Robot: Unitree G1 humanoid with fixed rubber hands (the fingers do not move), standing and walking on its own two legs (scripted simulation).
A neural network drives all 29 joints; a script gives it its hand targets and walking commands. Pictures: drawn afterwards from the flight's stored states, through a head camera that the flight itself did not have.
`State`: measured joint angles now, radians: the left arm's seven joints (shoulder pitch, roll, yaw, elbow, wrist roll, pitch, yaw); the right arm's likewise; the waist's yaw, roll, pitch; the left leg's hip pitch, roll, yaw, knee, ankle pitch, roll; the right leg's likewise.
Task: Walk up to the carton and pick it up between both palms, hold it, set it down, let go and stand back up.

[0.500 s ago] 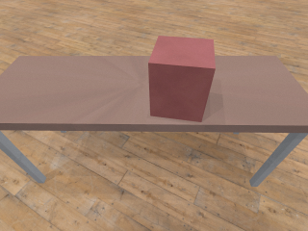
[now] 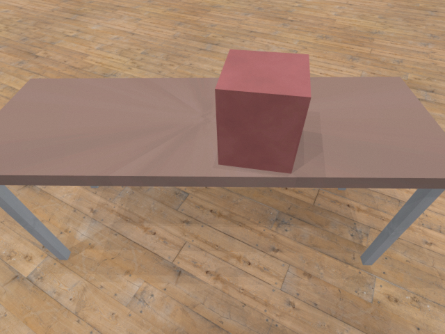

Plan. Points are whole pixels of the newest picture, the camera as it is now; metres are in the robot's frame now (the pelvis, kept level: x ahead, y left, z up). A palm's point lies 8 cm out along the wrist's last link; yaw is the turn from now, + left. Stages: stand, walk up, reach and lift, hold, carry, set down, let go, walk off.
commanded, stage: stand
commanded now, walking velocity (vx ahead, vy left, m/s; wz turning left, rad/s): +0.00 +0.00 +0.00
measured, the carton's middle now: (261, 112) +0.67 -0.08 +0.02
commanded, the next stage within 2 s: walk up in 0.66 s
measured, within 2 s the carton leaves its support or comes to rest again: neither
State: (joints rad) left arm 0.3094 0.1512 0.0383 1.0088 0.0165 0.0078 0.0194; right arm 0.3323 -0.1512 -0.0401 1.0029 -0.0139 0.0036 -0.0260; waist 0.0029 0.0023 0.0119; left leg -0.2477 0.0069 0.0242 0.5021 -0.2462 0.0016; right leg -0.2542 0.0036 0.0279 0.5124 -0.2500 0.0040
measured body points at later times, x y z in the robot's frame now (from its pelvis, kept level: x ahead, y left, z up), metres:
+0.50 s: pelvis +0.01 +0.00 +0.00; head +0.02 +0.00 +0.45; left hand -0.01 +0.21 -0.16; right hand +0.00 -0.21 -0.16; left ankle +0.01 +0.12 -0.74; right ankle +0.01 -0.12 -0.74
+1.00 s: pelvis +0.03 +0.01 +0.00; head +0.03 +0.01 +0.45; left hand +0.01 +0.23 -0.16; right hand +0.03 -0.21 -0.16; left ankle +0.01 +0.12 -0.71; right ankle +0.02 -0.12 -0.74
